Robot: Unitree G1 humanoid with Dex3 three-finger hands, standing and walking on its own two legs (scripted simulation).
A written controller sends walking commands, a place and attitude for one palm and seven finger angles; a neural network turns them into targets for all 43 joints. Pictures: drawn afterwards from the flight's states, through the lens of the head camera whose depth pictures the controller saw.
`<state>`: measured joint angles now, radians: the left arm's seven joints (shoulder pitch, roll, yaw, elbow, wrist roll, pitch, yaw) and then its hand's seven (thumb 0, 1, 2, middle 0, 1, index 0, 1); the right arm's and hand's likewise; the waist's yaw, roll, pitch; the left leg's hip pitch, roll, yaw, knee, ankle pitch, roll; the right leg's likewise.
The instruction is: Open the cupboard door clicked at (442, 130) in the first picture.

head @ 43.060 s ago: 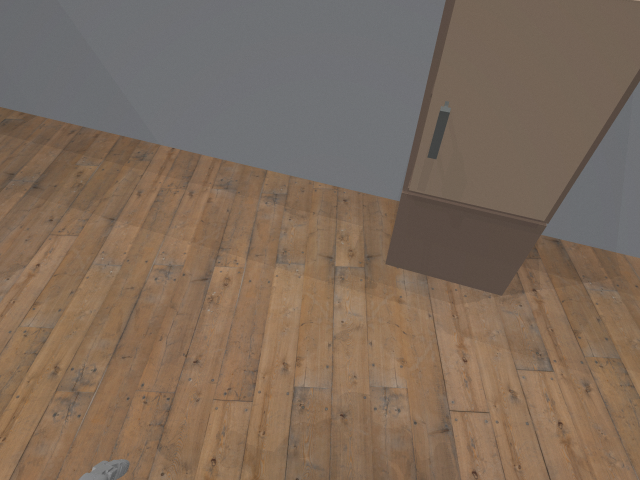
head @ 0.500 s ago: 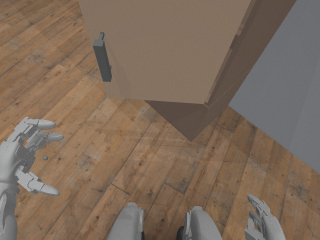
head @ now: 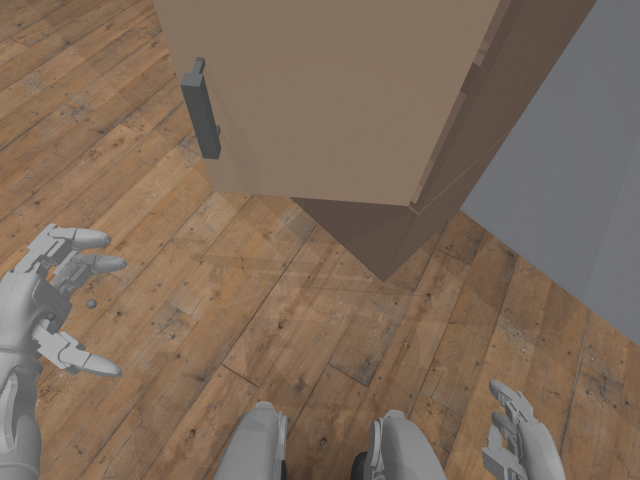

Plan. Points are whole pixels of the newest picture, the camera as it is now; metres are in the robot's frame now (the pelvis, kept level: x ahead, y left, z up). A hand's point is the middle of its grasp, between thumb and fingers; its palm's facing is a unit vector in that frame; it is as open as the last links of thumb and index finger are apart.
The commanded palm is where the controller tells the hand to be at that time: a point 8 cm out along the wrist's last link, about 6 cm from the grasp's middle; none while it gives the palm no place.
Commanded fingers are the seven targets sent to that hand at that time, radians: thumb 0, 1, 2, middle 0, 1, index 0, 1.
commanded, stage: move the hooked fingers beside the handle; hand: left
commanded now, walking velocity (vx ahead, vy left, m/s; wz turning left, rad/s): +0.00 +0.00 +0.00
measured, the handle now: (206, 110) +0.61 +0.23 +0.02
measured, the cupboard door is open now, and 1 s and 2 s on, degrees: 43 43 43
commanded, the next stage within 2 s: none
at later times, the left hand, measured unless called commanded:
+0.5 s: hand (118, 232) +0.38 +0.28 +0.04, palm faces +0.03 -1.00 -0.05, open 14.0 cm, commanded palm +0.37 +0.32 +0.04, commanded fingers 0.00 -0.50 0.30 -0.30 -1.20 -0.30 -1.20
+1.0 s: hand (139, 183) +0.46 +0.28 +0.03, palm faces +0.01 -1.00 -0.04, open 14.0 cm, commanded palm +0.46 +0.32 +0.03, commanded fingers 0.00 -0.50 0.30 -0.30 -1.20 -0.30 -1.20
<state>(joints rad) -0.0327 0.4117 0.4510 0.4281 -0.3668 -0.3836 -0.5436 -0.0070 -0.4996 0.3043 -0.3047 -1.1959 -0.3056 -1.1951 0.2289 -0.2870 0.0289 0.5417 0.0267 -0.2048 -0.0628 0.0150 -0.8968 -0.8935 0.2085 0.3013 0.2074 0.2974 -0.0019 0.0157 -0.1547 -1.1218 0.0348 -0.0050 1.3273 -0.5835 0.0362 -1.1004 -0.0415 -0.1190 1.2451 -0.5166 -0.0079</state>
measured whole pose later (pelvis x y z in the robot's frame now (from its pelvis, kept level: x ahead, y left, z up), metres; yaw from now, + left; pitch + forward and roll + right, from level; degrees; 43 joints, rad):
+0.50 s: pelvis +0.00 +0.00 +0.00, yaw -1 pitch +24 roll -4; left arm -0.35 0.48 0.49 0.69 -0.28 -0.40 -0.49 -0.01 -0.50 0.30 -0.30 -1.20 -0.30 -1.19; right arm 0.28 -0.29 0.02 0.59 0.02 -0.13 -0.05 0.01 -0.90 -0.89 0.21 0.30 0.21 0.30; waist -0.06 0.02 -0.15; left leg -1.17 0.04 0.02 1.32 -0.58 0.04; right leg -1.16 -0.03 -0.10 1.24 -0.50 0.00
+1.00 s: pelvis -0.01 +0.01 -0.02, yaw -2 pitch +28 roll -5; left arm -0.74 0.65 0.55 1.06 -0.17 -0.43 -0.52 -0.01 -0.50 0.30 -0.30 -1.20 -0.30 -1.19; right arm 0.29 -0.31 0.05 0.61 0.00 -0.03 -0.04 0.01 -0.90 -0.89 0.21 0.30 0.21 0.30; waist -0.12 0.02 -0.14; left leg -1.30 0.05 0.00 1.40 -0.59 0.05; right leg -1.28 -0.03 -0.11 1.30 -0.50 0.00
